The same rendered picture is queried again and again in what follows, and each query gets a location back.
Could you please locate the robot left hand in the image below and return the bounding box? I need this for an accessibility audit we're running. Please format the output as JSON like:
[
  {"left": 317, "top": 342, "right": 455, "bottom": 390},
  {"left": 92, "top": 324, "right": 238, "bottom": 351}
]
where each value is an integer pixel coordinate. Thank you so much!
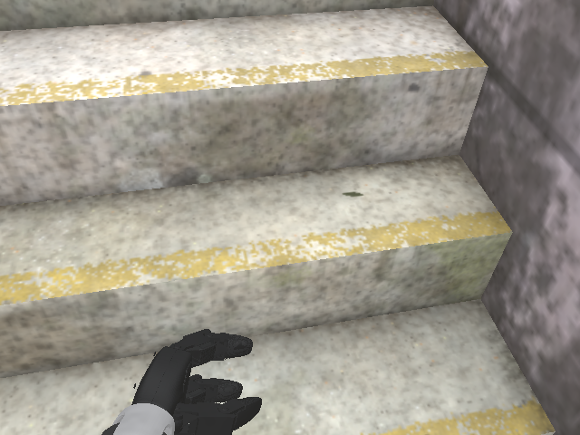
[{"left": 132, "top": 329, "right": 262, "bottom": 435}]

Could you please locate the left robot forearm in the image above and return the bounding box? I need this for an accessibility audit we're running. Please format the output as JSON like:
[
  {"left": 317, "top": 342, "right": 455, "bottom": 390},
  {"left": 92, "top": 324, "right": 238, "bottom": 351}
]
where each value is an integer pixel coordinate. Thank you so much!
[{"left": 102, "top": 403, "right": 175, "bottom": 435}]

